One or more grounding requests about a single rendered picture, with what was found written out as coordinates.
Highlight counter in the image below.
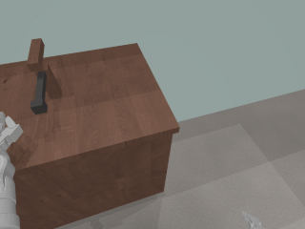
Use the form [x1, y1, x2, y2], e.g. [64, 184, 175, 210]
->
[0, 38, 180, 229]

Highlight left robot hand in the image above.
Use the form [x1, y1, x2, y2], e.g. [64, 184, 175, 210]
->
[0, 112, 24, 151]

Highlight tap lever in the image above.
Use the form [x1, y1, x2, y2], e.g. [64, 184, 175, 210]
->
[30, 71, 48, 115]

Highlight left robot forearm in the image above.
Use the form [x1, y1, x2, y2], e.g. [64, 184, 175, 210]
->
[0, 147, 20, 229]

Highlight right robot hand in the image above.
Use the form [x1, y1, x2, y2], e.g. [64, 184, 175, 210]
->
[241, 211, 265, 229]

